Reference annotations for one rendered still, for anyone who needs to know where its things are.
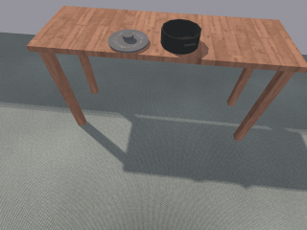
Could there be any knob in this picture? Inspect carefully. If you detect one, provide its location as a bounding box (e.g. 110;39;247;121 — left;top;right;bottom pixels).
122;31;134;41

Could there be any lid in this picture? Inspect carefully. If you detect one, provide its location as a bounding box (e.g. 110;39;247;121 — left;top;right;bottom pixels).
107;29;149;53

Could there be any pot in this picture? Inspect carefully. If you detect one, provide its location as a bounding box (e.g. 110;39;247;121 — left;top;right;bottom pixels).
160;19;201;55

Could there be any table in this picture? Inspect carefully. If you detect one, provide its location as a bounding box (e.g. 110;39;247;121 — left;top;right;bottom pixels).
26;6;307;141

